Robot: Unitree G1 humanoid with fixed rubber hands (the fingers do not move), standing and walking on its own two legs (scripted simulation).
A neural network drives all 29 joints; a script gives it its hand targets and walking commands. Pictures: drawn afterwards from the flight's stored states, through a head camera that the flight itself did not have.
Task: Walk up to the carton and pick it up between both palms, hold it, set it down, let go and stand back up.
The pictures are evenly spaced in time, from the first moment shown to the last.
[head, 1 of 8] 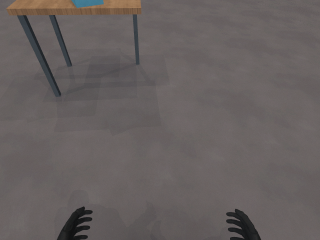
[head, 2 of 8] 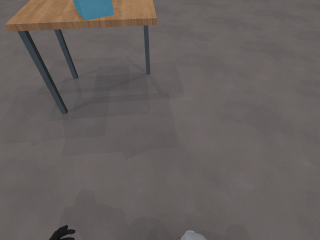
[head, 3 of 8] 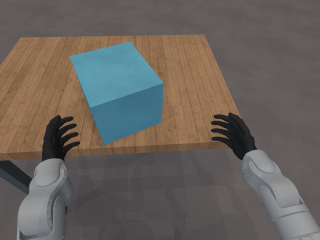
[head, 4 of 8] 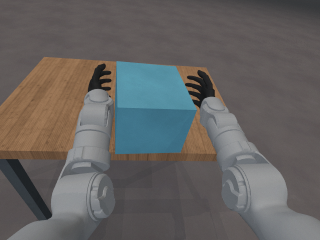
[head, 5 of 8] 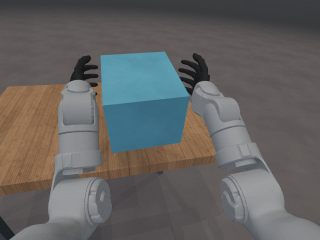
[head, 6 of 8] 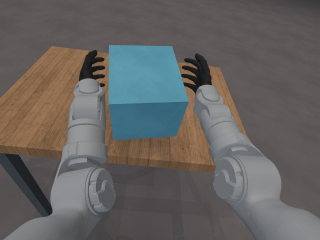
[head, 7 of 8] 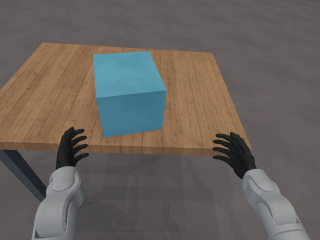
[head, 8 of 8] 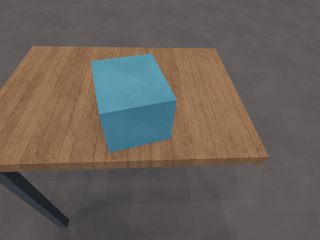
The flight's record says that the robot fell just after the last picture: no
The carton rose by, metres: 0.18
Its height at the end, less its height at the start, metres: +0.00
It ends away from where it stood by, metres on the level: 0.01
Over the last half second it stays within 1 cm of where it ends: yes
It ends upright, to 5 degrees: yes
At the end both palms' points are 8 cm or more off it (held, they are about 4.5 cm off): yes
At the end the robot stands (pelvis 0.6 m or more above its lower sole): yes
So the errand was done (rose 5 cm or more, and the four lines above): yes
